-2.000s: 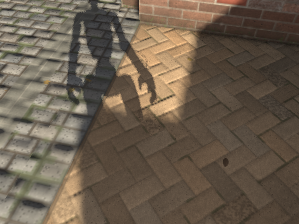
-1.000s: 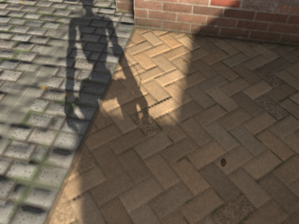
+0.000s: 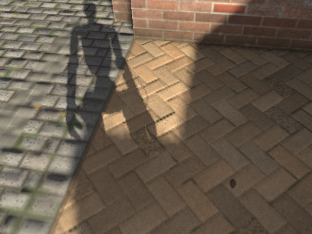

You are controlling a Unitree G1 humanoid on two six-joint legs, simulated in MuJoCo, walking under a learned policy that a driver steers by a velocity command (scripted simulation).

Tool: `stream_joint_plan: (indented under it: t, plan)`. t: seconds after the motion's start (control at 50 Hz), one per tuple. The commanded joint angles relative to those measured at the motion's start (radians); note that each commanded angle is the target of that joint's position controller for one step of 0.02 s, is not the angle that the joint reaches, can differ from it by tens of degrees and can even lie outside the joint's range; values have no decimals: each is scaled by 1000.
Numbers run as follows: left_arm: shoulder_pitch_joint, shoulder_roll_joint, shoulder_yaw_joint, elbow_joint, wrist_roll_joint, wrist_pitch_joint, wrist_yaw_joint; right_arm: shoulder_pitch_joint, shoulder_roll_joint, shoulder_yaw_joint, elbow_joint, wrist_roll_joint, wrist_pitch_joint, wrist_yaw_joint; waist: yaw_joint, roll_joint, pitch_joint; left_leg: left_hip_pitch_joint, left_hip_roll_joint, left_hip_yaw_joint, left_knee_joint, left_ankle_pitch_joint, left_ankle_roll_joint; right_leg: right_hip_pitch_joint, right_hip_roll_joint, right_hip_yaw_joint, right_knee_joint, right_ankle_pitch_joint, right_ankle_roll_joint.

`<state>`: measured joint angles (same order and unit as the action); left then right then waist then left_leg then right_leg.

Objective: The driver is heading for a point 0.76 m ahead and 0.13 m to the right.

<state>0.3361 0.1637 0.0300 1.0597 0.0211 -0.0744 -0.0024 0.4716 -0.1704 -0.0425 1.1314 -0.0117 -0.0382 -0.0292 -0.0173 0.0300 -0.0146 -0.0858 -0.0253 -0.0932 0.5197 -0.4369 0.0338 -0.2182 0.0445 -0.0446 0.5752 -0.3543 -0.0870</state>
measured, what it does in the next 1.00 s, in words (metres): walks ahead: left foot, then right foot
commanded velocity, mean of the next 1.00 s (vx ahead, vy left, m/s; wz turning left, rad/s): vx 0.09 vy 0.00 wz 0.00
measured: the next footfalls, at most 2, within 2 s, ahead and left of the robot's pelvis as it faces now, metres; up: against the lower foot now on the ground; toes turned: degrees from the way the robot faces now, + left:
left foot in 0.34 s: +0.26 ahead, +0.05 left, +0.00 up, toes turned +2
right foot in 0.64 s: +0.21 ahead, -0.14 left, +0.00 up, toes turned -1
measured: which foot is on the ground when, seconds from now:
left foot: down 0.00-0.00, up 0.02-0.32, down 0.34-1.00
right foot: down 0.00-0.34, up 0.36-0.62, down 0.64-1.00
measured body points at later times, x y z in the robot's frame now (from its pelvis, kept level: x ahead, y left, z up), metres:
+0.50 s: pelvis +0.15 -0.01 +0.01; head +0.18 +0.00 +0.45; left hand +0.13 +0.20 -0.16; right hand +0.19 -0.23 -0.15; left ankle +0.22 +0.05 -0.73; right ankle +0.07 -0.11 -0.68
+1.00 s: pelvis +0.21 -0.04 +0.02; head +0.21 -0.05 +0.47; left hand +0.17 +0.16 -0.15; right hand +0.18 -0.25 -0.15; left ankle +0.22 +0.05 -0.73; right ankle +0.17 -0.14 -0.73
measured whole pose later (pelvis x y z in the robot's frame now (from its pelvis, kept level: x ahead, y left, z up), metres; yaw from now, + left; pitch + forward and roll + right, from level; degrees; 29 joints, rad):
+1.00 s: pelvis +0.21 -0.04 +0.02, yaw +0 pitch -1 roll +0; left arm 0.35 0.10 -0.02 1.14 0.01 -0.03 0.04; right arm 0.31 -0.13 0.00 1.13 -0.01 -0.02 -0.04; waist -0.01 0.00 0.03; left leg -0.17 -0.03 0.05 0.39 -0.19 0.04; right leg -0.10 0.02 -0.02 0.39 -0.26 -0.03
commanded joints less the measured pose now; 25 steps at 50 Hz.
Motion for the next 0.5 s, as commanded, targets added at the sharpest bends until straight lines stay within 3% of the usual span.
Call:
stream_joint_plan:
  t: [0.02,0.04,0.06,0.08,0.1,0.16,0.24,0.3,0.32,0.34,0.36,0.38,0.4,0.42,0.44,0.46,0.5]
  plan:
    - [409,211,66,78,-7,-29,11,-189,-27,0,-137,6,-43,14,202,-330,139,-592,-58,105,359,100,44,460,-295,532,-348,63,-121]
    - [403,170,57,85,-7,-12,16,-176,-85,-12,-129,-29,-45,13,154,-227,150,-682,-20,113,541,-78,36,455,-402,586,-305,441,-141]
    - [325,124,41,56,2,-8,16,-150,-56,-8,-111,-33,-42,12,106,-90,154,-659,22,87,619,-59,32,406,-385,464,-250,706,-144]
    - [254,101,31,33,11,-7,17,-137,-24,-1,-101,-21,-42,16,74,-47,130,-618,37,83,640,-10,23,359,-359,378,-245,840,-141]
    - [206,78,18,21,12,-6,20,-152,-24,-3,-105,-14,-38,21,50,-36,124,-593,53,92,611,29,17,325,-324,297,-256,881,-120]
    - [176,56,-6,28,1,-9,34,-185,-30,-5,-122,-9,-10,29,18,-119,103,-527,23,151,487,126,2,286,-229,151,-265,1039,-62]
    - [158,68,-24,39,-1,-8,52,-280,-9,15,-151,7,-1,17,15,-160,104,-347,-50,226,159,240,12,184,-165,57,-229,1136,-24]
    - [152,87,-24,47,-15,-11,55,-164,-48,8,-105,7,-3,6,-33,-183,33,-142,-66,217,67,350,52,152,-194,79,-97,1182,-11]
    - [126,94,-23,47,-24,-12,50,-92,-59,3,-79,1,-10,4,-81,-153,16,-44,-47,199,-31,454,68,125,-187,73,-4,1108,3]
    - [132,92,-25,45,-29,-15,43,-21,-98,-7,-58,-15,-21,2,-108,-110,-24,97,36,114,-82,663,90,47,-155,71,120,877,21]
    - [171,61,-28,28,-38,-10,44,58,-170,-21,-49,-29,-27,3,-107,45,-123,254,283,-116,-28,1209,179,-67,-47,5,403,269,42]
    - [292,7,-27,65,-57,20,44,27,-131,-3,-50,-5,-25,8,-39,109,-238,227,434,-274,-52,1382,333,-62,23,57,571,-271,50]
    - [262,26,-21,74,-14,43,47,-74,-112,1,-72,21,-20,12,-10,33,-137,62,398,-246,-117,1074,337,-58,-18,99,599,-256,50]
    - [187,17,-21,56,14,52,42,-178,-78,13,-96,20,-15,7,5,29,-8,-74,353,-206,-191,822,309,-94,-33,95,572,-227,53]
    - [145,14,-19,50,21,59,37,-230,-45,27,-107,9,-10,3,28,5,47,-160,307,-161,-247,670,265,-79,-56,100,499,-186,57]
    - [130,12,-18,49,19,70,34,-245,-36,34,-108,1,-8,-5,46,23,74,-221,267,-106,-275,621,230,-41,-68,92,417,-158,64]
    - [158,-17,-27,68,6,86,37,-219,-45,37,-91,-12,-7,-9,60,39,58,-227,216,-39,-274,578,186,12,-54,55,262,-147,76]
